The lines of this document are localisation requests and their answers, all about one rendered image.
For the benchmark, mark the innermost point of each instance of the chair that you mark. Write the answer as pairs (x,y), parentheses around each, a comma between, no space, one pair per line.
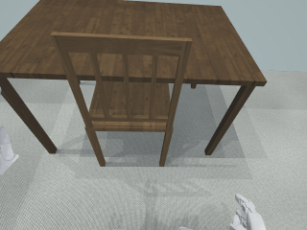
(125,106)

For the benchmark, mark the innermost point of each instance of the left robot hand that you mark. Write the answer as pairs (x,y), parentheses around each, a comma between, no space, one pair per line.
(7,156)

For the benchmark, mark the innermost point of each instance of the table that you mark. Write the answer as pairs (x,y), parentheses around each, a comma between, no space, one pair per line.
(218,55)

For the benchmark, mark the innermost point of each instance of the right robot hand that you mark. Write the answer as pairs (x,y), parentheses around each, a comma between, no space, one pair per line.
(250,219)

